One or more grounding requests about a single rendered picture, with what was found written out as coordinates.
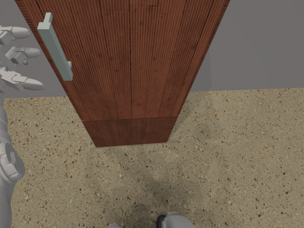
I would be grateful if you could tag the robot left upper arm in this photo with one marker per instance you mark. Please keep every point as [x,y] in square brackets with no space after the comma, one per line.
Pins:
[12,169]

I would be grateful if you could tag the robot right shin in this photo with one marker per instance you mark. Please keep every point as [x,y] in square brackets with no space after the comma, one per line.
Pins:
[171,214]

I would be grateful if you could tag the robot left forearm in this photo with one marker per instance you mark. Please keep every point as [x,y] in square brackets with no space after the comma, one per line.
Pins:
[4,136]

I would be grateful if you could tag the left robot hand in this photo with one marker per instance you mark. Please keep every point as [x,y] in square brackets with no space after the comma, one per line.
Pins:
[14,57]

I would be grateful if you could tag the cupboard door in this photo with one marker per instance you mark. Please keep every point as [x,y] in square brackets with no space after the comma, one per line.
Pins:
[130,58]

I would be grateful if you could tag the handle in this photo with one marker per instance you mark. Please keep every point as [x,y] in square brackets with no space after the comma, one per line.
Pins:
[49,37]

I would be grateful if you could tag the robot right foot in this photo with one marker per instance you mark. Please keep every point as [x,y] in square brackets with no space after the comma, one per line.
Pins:
[159,221]

